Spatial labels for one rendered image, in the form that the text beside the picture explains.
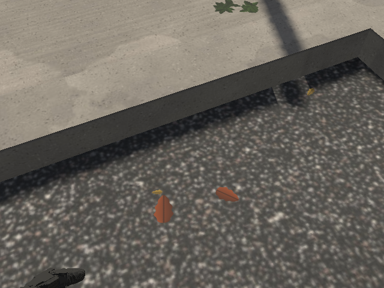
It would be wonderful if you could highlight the robot left hand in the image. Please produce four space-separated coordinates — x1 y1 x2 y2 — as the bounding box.
20 268 85 288

